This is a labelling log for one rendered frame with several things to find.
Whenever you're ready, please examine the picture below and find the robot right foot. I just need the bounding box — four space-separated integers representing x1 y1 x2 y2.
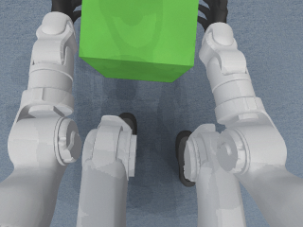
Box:
175 131 196 187

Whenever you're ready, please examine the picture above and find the carton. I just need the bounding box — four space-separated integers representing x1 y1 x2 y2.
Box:
79 0 199 83

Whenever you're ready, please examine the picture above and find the robot right hand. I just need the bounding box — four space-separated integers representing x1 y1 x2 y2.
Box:
197 0 228 31

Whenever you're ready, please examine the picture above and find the robot left hand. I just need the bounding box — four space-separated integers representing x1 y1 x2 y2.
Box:
51 0 82 25

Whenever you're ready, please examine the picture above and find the robot right upper arm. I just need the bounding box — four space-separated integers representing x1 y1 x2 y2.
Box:
216 124 303 227

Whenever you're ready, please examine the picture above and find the robot left shin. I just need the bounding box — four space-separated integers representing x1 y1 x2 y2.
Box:
81 115 131 166

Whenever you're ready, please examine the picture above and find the robot left upper arm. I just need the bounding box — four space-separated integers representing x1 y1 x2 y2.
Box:
0 116 82 227

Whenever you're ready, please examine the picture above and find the robot left forearm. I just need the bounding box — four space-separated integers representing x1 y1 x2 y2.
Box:
8 11 78 160

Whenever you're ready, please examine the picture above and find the robot right forearm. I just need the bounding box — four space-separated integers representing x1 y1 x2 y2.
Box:
199 22 287 154

